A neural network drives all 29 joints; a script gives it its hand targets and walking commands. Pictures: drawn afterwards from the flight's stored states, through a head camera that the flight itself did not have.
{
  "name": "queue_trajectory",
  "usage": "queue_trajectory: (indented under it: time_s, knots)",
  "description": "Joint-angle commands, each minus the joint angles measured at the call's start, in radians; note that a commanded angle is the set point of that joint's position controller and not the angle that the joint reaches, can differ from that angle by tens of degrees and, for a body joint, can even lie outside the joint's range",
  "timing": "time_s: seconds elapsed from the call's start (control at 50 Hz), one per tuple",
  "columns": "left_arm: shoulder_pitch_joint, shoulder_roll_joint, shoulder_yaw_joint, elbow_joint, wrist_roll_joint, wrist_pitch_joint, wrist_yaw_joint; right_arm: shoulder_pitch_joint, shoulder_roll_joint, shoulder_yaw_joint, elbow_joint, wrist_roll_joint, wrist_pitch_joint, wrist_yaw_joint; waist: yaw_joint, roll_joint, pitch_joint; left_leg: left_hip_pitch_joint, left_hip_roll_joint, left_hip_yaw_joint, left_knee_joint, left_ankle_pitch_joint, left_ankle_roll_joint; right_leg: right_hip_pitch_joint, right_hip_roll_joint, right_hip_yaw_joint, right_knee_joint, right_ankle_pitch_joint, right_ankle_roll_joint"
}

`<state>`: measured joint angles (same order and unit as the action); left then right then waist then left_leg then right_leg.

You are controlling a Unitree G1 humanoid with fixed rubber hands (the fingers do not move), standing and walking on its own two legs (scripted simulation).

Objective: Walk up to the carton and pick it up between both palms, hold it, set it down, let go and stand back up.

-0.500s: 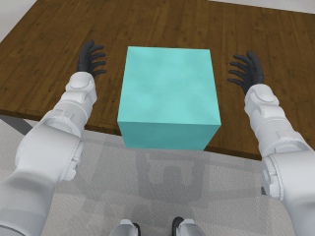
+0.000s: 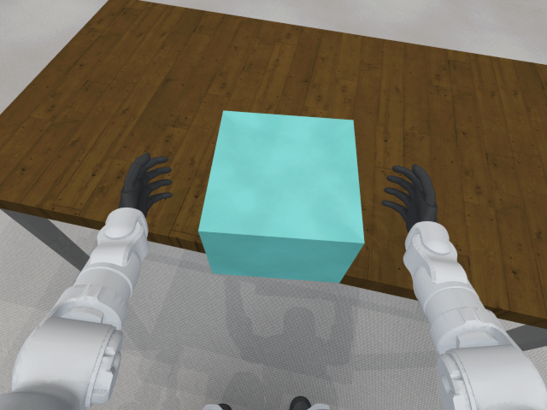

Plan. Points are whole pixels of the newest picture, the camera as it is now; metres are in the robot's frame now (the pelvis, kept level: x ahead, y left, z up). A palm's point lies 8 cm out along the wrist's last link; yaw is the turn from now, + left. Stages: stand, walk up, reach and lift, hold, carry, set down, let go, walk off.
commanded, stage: set down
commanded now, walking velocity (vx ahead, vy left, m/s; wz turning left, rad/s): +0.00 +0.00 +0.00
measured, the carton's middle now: (282, 197) +0.46 -0.01 -0.03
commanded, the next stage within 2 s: none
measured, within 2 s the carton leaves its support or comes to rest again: neither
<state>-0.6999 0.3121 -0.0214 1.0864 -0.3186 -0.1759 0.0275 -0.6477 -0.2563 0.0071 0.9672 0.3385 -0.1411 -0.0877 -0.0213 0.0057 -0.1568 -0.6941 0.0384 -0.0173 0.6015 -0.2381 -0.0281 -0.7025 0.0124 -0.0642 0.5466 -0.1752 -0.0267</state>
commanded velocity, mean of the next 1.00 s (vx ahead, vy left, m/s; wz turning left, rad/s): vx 0.00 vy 0.00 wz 0.00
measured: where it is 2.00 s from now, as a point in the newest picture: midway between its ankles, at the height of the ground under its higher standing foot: outside the picture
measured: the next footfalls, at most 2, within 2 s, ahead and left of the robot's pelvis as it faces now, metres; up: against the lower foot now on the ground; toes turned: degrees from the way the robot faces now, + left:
none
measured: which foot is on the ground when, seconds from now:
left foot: down 0.00-1.00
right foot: down 0.00-1.00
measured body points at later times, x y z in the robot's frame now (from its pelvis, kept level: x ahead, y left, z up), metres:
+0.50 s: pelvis +0.00 +0.00 +0.00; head +0.05 +0.01 +0.45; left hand +0.36 +0.22 +0.00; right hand +0.34 -0.21 +0.00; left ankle +0.02 +0.14 -0.72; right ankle +0.04 -0.10 -0.72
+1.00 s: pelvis +0.00 +0.01 +0.00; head +0.03 +0.02 +0.45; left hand +0.28 +0.23 -0.04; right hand +0.26 -0.20 -0.04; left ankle +0.01 +0.14 -0.72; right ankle +0.04 -0.10 -0.72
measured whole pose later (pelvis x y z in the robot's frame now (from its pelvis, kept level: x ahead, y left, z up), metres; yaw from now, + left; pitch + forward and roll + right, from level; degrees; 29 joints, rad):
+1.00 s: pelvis +0.00 +0.01 +0.00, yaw +0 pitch +3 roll -1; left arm -0.15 0.25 -0.05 0.80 -0.24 -0.35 0.01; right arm -0.13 -0.14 0.01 0.85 0.23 -0.43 -0.03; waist -0.02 -0.01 0.01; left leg -0.41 0.03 0.00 0.66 -0.32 -0.01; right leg -0.42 0.00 -0.05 0.61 -0.25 -0.01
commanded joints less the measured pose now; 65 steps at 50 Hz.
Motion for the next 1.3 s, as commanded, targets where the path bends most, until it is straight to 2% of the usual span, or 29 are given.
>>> queue_trajectory:
  time_s: [0.0, 0.04, 0.06, 0.08, 0.12, 0.2, 0.22, 0.24, 0.28, 0.3, 0.34, 0.42, 0.52, 0.54, 0.58, 0.62, 0.66, 0.74, 0.76, 0.86, 0.92, 0.94, 1.0, 1.04, 1.1, 1.12, 1.16, 1.18, 1.28]
  knots:
    - [-0.609, 0.199, 0.02, -0.352, -0.026, -0.103, -0.002, -0.577, -0.179, -0.073, -0.372, -0.033, -0.072, -0.003, -0.022, 0.023, -0.948, 0.265, -0.076, 0.009, 0.026, 0.254, -0.002, 0.51, 0.022, 0.056, 0.053, 0.369, 0.059]
    - [-0.538, 0.213, 0.048, -0.367, 0.001, -0.087, -0.014, -0.509, -0.182, -0.078, -0.38, -0.023, -0.071, -0.012, -0.018, 0.041, -0.961, 0.284, -0.079, 0.015, 0.043, 0.312, -0.005, 0.528, 0.024, 0.06, 0.07, 0.445, 0.065]
    - [-0.531, 0.18, 0.041, -0.347, 0.011, -0.071, -0.022, -0.476, -0.157, -0.063, -0.315, -0.034, -0.059, -0.014, -0.039, 0.043, -0.913, 0.297, -0.081, 0.015, 0.034, 0.28, -0.01, 0.529, 0.023, 0.054, 0.057, 0.405, 0.061]
    - [-0.536, 0.201, 0.039, -0.353, 0.012, -0.063, -0.031, -0.483, -0.157, -0.074, -0.31, -0.025, -0.059, -0.021, -0.031, 0.065, -0.871, 0.288, -0.081, 0.017, 0.026, 0.256, -0.015, 0.516, 0.022, 0.05, 0.048, 0.363, 0.064]
    - [-0.474, 0.203, 0.066, -0.382, 0.015, -0.068, -0.023, -0.462, -0.175, -0.095, -0.363, -0.041, -0.081, -0.028, -0.028, 0.042, -0.894, 0.305, -0.082, 0.02, 0.039, 0.286, -0.019, 0.513, 0.033, 0.043, 0.058, 0.367, 0.064]
    - [-0.39, 0.212, 0.09, -0.307, 0.058, -0.041, -0.048, -0.415, -0.146, -0.066, -0.309, -0.024, -0.085, -0.038, -0.016, 0.012, -0.782, 0.263, -0.082, 0.021, 0.0, 0.279, -0.004, 0.592, 0.023, 0.063, 0.034, 0.389, 0.068]
    - [-0.253, 0.188, 0.098, -0.306, 0.087, -0.048, -0.049, -0.293, -0.127, -0.045, -0.293, -0.029, -0.105, -0.04, -0.003, 0.002, -0.754, 0.29, -0.085, 0.019, -0.012, 0.309, -0.011, 0.633, 0.028, 0.061, 0.022, 0.422, 0.074]
    - [-0.317, 0.193, 0.103, -0.309, 0.096, -0.053, -0.052, -0.357, -0.121, -0.048, -0.303, -0.033, -0.118, -0.038, 0.009, 0.008, -0.752, 0.268, -0.087, 0.018, -0.023, 0.284, -0.01, 0.621, 0.025, 0.061, 0.02, 0.392, 0.072]
    - [-0.112, 0.129, 0.102, -0.317, 0.132, -0.065, -0.059, -0.15, -0.097, -0.01, -0.256, -0.032, -0.15, -0.031, -0.006, 0.003, -0.651, 0.344, -0.082, 0.001, -0.042, 0.316, -0.019, 0.631, 0.028, 0.057, -0.012, 0.375, 0.061]
    - [-0.133, 0.153, 0.111, -0.356, 0.143, -0.072, -0.057, -0.168, -0.116, -0.024, -0.259, -0.031, -0.159, -0.034, -0.01, 0.026, -0.631, 0.362, -0.085, 0.004, -0.044, 0.328, -0.027, 0.61, 0.028, 0.057, -0.027, 0.366, 0.063]
    - [-0.194, 0.181, 0.116, -0.374, 0.135, -0.09, -0.046, -0.222, -0.118, -0.046, -0.288, -0.038, -0.17, -0.025, -0.005, 0.019, -0.582, 0.341, -0.079, 0.008, -0.058, 0.234, -0.022, 0.529, 0.031, 0.046, -0.044, 0.222, 0.058]
    - [-0.122, 0.158, 0.094, -0.421, 0.105, -0.141, -0.028, -0.1, -0.076, -0.032, -0.36, -0.045, -0.181, -0.004, 0.002, 0.015, -0.553, 0.33, -0.085, 0.013, -0.061, 0.196, -0.011, 0.534, 0.025, 0.053, -0.042, 0.194, 0.052]
    - [-0.151, 0.148, 0.037, -0.437, 0.045, -0.17, -0.021, -0.104, -0.063, -0.052, -0.379, -0.055, -0.189, 0.004, -0.013, 0.026, -0.476, 0.292, -0.08, 0.015, -0.039, 0.092, -0.015, 0.472, 0.019, 0.056, -0.029, 0.045, 0.038]
    - [-0.113, 0.14, 0.035, -0.441, 0.047, -0.18, -0.02, -0.076, -0.064, -0.036, -0.4, -0.055, -0.199, 0.005, -0.025, 0.035, -0.497, 0.306, -0.081, 0.01, -0.026, 0.125, -0.013, 0.493, 0.015, 0.065, -0.016, 0.094, 0.037]
    - [-0.044, 0.138, 0.038, -0.467, 0.059, -0.203, -0.017, -0.014, -0.052, -0.033, -0.406, -0.053, -0.224, 0.011, -0.002, 0.067, -0.524, 0.335, -0.084, 0.012, -0.003, 0.186, -0.024, 0.501, 0.021, 0.062, 0.011, 0.149, 0.039]
    - [0.029, 0.144, 0.034, -0.494, 0.061, -0.218, -0.02, 0.062, -0.051, -0.03, -0.416, -0.049, -0.256, 0.012, -0.006, 0.079, -0.522, 0.374, -0.08, 0.006, -0.007, 0.224, -0.028, 0.499, 0.025, 0.06, 0.009, 0.18, 0.036]
    - [0.043, 0.133, 0.03, -0.467, 0.068, -0.207, -0.029, 0.057, -0.064, -0.038, -0.384, -0.069, -0.26, 0.013, -0.023, 0.057, -0.488, 0.393, -0.082, 0.007, 0.0, 0.21, -0.03, 0.473, 0.028, 0.05, 0.006, 0.145, 0.039]
    - [0.153, 0.113, 0.043, -0.465, 0.08, -0.197, -0.036, 0.147, -0.05, -0.002, -0.357, -0.044, -0.28, 0.02, -0.004, 0.041, -0.397, 0.399, -0.077, 0.0, -0.016, 0.204, -0.028, 0.49, 0.029, 0.066, -0.009, 0.131, 0.042]
    - [0.194, 0.102, 0.035, -0.464, 0.074, -0.2, -0.038, 0.194, -0.043, -0.008, -0.332, -0.061, -0.292, 0.021, -0.01, 0.008, -0.347, 0.408, -0.075, -0.001, -0.022, 0.208, -0.027, 0.495, 0.028, 0.064, -0.023, 0.131, 0.041]
    - [0.215, 0.11, 0.047, -0.486, 0.098, -0.236, -0.026, 0.189, -0.048, -0.046, -0.347, -0.083, -0.335, 0.039, 0.007, 0.053, -0.295, 0.388, -0.068, 0.001, -0.027, 0.122, -0.029, 0.459, 0.028, 0.062, -0.025, 0.028, 0.033]
    - [0.286, 0.088, 0.033, -0.505, 0.084, -0.247, -0.019, 0.251, -0.04, -0.024, -0.349, -0.104, -0.357, 0.056, -0.004, -0.006, -0.242, 0.409, -0.064, -0.002, -0.05, 0.091, -0.024, 0.474, 0.032, 0.054, -0.048, 0.006, 0.027]
    - [0.285, 0.094, 0.023, -0.491, 0.077, -0.245, -0.017, 0.244, -0.063, -0.056, -0.34, -0.127, -0.355, 0.055, -0.021, -0.004, -0.243, 0.4, -0.063, -0.004, -0.049, 0.059, -0.027, 0.483, 0.033, 0.052, -0.042, -0.008, 0.029]
    - [0.315, 0.098, 0.017, -0.504, 0.088, -0.243, -0.007, 0.274, -0.032, -0.038, -0.33, -0.126, -0.353, 0.064, -0.003, 0.016, -0.215, 0.402, -0.065, 0.007, -0.051, 0.065, -0.015, 0.499, 0.013, 0.09, -0.043, -0.003, 0.028]
    - [0.405, 0.084, 0.013, -0.552, 0.105, -0.236, 0.007, 0.374, -0.03, -0.039, -0.289, -0.106, -0.357, 0.076, 0.004, 0.07, -0.19, 0.436, -0.061, 0.0, -0.063, 0.077, -0.031, 0.527, 0.021, 0.083, -0.045, 0.009, 0.01]
    - [0.414, 0.079, 0.002, -0.56, 0.088, -0.221, -0.003, 0.368, -0.042, -0.051, -0.341, -0.136, -0.345, 0.082, -0.01, 0.027, -0.15, 0.426, -0.059, 0.009, -0.071, 0.062, -0.019, 0.512, 0.018, 0.074, -0.045, 0.009, 0.024]
    - [0.411, 0.091, 0.007, -0.594, 0.081, -0.221, 0.004, 0.374, -0.036, -0.047, -0.361, -0.132, -0.346, 0.086, 0.011, 0.037, -0.165, 0.433, -0.062, 0.008, -0.081, 0.082, -0.021, 0.518, 0.018, 0.074, -0.048, 0.02, 0.021]
    - [0.515, 0.055, -0.009, -0.589, 0.105, -0.208, -0.003, 0.462, -0.041, -0.041, -0.341, -0.151, -0.357, 0.085, -0.017, 0.028, -0.152, 0.486, -0.057, 0.009, -0.083, 0.131, -0.022, 0.536, 0.019, 0.069, -0.053, 0.087, 0.022]
    - [0.5, 0.073, 0.0, -0.601, 0.091, -0.201, -0.008, 0.455, -0.032, -0.034, -0.364, -0.158, -0.35, 0.083, -0.007, 0.018, -0.146, 0.473, -0.061, 0.01, -0.093, 0.121, -0.02, 0.556, 0.012, 0.075, -0.064, 0.087, 0.022]
    - [0.566, 0.042, -0.027, -0.609, 0.127, -0.143, 0.015, 0.502, -0.041, -0.074, -0.294, -0.19, -0.33, 0.101, 0.0, 0.056, -0.047, 0.53, -0.041, 0.013, -0.14, 0.102, -0.031, 0.536, 0.024, 0.057, -0.092, 0.019, 0.005]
